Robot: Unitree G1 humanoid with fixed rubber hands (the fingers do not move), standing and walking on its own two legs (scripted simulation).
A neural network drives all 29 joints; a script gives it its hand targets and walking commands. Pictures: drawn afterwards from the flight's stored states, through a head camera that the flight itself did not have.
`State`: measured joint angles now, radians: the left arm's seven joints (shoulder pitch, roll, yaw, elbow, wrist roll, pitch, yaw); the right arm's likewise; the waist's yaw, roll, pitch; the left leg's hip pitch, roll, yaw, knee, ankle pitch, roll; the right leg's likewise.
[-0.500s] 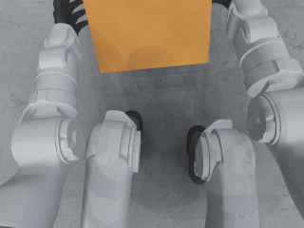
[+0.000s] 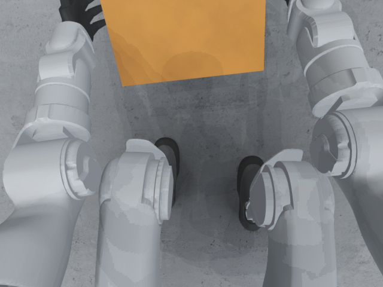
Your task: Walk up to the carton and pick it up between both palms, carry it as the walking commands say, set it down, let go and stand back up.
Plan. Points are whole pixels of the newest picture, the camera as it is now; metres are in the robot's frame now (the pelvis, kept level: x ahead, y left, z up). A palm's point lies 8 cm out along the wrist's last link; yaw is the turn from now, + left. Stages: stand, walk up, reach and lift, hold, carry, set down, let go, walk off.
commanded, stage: set down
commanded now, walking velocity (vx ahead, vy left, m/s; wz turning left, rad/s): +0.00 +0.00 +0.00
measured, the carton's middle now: (187, 25) +0.52 +0.07 -0.26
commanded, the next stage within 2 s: none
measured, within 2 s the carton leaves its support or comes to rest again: rests again in 0.98 s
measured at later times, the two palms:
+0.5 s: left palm (80, 21) +0.51 +0.25 -0.18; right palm out of the picture +0.57 -0.10 -0.18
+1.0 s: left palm (80, 30) +0.50 +0.25 -0.19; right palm (292, 4) +0.55 -0.10 -0.21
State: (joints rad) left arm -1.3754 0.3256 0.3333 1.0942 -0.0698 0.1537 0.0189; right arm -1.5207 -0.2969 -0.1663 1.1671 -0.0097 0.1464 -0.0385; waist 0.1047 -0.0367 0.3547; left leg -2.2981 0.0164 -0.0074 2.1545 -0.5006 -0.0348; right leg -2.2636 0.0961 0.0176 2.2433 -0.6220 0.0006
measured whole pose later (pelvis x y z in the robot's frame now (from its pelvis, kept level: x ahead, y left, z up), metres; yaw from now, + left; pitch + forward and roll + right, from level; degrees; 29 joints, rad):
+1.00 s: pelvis +0.00 +0.01 -0.01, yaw +0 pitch +36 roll +2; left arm -1.42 0.35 0.30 1.26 -0.14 -0.01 0.04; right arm -1.51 -0.34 -0.01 1.23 0.10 0.06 -0.06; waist 0.11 0.00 0.41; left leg -2.30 0.02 0.01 2.19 -0.52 -0.02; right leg -2.26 0.06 0.02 2.27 -0.63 0.00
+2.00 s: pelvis +0.00 +0.01 +0.06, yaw +0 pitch +42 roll +0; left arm -1.18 0.32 0.30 0.92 -0.14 0.13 0.08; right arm -1.36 -0.41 -0.07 1.05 0.12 0.17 -0.06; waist 0.12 -0.03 0.11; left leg -2.21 0.00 0.00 1.94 -0.47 -0.01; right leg -2.16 0.04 0.02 2.01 -0.59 0.01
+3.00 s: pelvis +0.05 +0.01 +0.30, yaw -1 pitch +43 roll +0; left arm -0.86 0.22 0.40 0.74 0.02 0.14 -0.06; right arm -1.06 -0.30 -0.26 0.94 -0.08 0.17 0.04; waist 0.12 -0.05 -0.10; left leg -1.51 -0.01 -0.02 1.03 -0.28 -0.01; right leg -1.47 0.05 0.05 1.08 -0.36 0.01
